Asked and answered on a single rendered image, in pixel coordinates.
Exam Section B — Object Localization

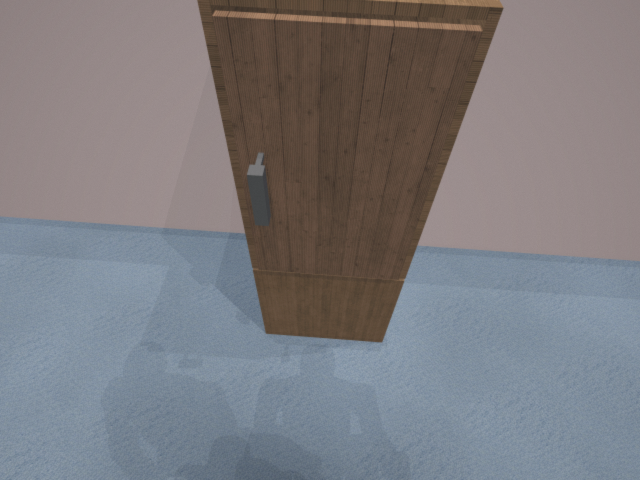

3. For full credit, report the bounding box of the handle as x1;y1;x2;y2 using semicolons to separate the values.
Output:
247;152;271;226

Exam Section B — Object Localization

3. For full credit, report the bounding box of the cupboard door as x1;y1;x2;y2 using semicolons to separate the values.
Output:
212;10;483;280

